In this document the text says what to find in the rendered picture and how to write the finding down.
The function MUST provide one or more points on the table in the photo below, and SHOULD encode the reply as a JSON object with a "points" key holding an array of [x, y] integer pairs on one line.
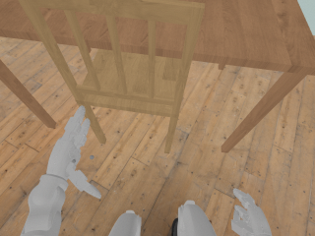
{"points": [[261, 34]]}

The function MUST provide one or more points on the robot right shin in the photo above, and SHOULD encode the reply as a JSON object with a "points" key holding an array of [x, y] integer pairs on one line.
{"points": [[179, 232]]}

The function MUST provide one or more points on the left robot thigh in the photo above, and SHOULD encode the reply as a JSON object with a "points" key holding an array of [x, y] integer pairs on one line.
{"points": [[128, 224]]}

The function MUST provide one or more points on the left robot hand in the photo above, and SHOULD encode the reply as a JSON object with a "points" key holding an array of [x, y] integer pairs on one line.
{"points": [[67, 148]]}

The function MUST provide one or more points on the right robot hand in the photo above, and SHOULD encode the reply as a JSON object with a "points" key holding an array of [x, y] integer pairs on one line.
{"points": [[253, 222]]}

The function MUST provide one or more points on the chair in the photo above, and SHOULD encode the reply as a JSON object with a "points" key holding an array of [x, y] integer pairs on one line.
{"points": [[120, 80]]}

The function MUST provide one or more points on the robot left forearm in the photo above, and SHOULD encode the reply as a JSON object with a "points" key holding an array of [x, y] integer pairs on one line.
{"points": [[45, 202]]}

